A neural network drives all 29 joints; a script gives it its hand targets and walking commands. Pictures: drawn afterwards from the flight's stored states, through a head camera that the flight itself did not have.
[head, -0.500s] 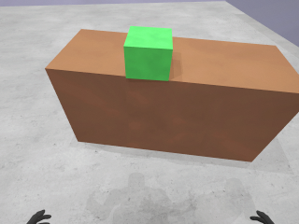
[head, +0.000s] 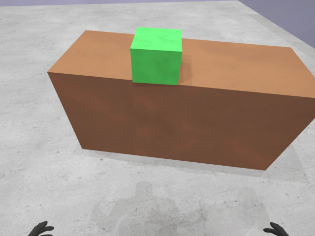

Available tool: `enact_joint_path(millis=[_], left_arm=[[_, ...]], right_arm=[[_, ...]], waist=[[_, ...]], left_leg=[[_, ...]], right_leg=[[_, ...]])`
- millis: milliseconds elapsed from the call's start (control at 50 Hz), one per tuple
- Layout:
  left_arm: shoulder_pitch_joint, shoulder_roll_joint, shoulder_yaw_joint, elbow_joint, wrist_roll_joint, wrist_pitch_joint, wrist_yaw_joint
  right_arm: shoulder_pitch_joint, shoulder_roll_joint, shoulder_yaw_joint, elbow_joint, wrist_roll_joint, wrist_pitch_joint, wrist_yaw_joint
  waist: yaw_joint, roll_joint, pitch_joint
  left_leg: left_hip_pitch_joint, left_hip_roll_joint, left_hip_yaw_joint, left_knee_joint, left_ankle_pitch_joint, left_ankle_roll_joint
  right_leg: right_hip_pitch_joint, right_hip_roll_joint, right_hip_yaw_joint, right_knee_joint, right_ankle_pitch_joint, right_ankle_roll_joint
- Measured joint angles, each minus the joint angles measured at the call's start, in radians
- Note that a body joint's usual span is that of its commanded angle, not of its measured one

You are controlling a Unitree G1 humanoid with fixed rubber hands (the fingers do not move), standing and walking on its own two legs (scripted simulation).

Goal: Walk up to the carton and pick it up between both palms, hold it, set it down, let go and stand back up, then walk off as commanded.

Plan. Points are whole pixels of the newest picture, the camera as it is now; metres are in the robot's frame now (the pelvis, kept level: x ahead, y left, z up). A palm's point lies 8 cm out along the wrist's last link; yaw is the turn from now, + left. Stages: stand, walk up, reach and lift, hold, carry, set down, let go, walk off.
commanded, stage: stand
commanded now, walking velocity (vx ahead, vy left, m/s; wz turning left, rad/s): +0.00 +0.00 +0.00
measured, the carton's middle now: (157, 55) +0.88 -0.02 +0.01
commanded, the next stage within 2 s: none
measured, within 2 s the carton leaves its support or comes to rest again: neither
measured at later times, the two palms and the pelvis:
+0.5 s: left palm out of the picture +0.12 +0.31 -0.08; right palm out of the picture +0.11 -0.33 -0.09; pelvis +0.00 +0.00 +0.00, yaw +0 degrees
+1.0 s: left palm out of the picture +0.12 +0.31 -0.08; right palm out of the picture +0.11 -0.33 -0.09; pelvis +0.00 +0.00 +0.00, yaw +0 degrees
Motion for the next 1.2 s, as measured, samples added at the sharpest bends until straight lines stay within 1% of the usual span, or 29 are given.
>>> enact_joint_path(millis=[1200], left_arm=[[-0.001, 0.000, 0.000, 0.001, 0.000, 0.003, 0.000]], right_arm=[[0.000, 0.000, 0.000, 0.000, 0.000, 0.000, 0.000]], waist=[[0.000, 0.008, -0.001]], left_leg=[[0.000, 0.001, 0.000, -0.006, 0.002, -0.002]], right_leg=[[0.000, 0.000, 0.000, -0.005, 0.001, 0.000]])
